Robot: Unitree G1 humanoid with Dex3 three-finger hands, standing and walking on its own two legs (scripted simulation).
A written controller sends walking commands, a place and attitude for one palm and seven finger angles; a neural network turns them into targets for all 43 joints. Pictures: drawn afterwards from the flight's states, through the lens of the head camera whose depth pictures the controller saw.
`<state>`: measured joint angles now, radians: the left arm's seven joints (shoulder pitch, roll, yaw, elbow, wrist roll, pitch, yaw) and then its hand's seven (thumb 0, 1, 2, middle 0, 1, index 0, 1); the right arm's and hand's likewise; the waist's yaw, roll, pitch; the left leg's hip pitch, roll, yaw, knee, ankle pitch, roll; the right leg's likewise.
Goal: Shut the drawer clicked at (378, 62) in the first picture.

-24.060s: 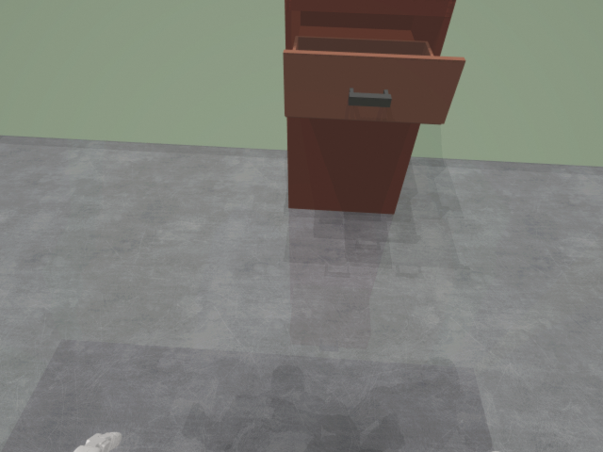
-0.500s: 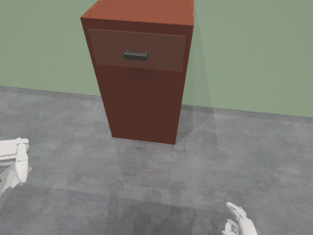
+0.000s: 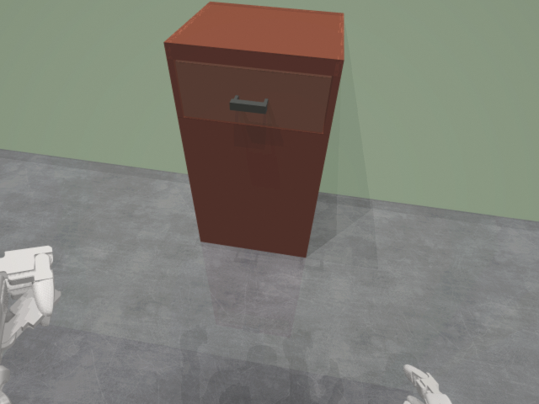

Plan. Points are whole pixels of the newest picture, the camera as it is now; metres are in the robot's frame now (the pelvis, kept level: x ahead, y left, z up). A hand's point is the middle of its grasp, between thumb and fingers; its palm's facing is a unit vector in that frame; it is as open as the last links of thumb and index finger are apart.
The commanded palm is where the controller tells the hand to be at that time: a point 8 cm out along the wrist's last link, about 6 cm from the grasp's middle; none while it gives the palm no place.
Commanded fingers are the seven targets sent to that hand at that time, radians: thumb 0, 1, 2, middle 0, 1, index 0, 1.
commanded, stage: stop stepping back and stand still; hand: left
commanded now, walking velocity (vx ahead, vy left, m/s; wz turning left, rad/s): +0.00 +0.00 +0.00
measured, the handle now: (249, 103) +0.92 +0.11 +0.00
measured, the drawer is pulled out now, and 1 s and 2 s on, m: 0.00 0.00 0.00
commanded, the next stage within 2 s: let the arm hang, fingers relaxed in 0.04 s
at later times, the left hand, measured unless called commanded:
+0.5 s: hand out of the picture +0.06 +0.21 -0.16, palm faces +0.03 -0.97 -0.23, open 3.3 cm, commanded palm none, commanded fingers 0.00 0.90 0.90 -0.64 -0.78 -0.64 -0.78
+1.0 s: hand out of the picture +0.03 +0.21 -0.16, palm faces +0.00 -0.97 -0.23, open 7.2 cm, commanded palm none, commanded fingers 0.00 0.90 0.90 -0.20 -0.30 -0.20 -0.30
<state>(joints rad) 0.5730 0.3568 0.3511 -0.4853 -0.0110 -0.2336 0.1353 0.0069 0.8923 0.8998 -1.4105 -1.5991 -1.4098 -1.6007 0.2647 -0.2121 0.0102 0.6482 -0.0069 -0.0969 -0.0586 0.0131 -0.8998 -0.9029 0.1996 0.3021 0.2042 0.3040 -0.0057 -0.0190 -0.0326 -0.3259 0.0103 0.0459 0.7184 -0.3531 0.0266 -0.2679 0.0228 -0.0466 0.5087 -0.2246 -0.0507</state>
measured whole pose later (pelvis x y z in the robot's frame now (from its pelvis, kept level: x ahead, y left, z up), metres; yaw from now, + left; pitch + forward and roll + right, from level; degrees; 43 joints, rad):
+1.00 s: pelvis +0.01 +0.02 +0.01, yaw +0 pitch -1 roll +0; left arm 0.23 0.19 0.00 1.12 0.01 0.00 0.02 0.00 0.91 0.90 -0.23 -0.34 -0.23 -0.34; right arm 0.27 -0.17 0.00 1.11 -0.02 0.01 -0.02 0.00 -0.90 -0.90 0.20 0.30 0.20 0.30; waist -0.01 0.02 0.04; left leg -0.19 0.00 0.05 0.41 -0.20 0.03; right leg -0.20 0.01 -0.02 0.41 -0.19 -0.02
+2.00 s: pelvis +0.03 +0.01 +0.01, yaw +0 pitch -1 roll +0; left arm 0.18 0.21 0.01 1.14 0.01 -0.02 0.02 0.00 0.91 0.90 -0.20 -0.30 -0.20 -0.30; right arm 0.20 -0.21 -0.01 1.14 -0.02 0.00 -0.03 0.00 -0.90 -0.90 0.20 0.30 0.20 0.30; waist -0.02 0.01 0.05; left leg -0.12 0.01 0.06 0.36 -0.21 0.01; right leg -0.14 0.02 -0.01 0.35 -0.19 -0.03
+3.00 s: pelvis +0.04 +0.01 +0.01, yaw +0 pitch -1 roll +0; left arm 0.15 0.27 0.01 1.14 0.01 -0.02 0.01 0.00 0.91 0.90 -0.21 -0.30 -0.20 -0.30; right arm 0.16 -0.27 -0.01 1.14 -0.02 0.00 -0.02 0.00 -0.90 -0.90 0.20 0.30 0.20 0.30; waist -0.02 0.01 0.04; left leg -0.10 0.01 0.06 0.31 -0.20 0.01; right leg -0.12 0.02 -0.01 0.32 -0.18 -0.02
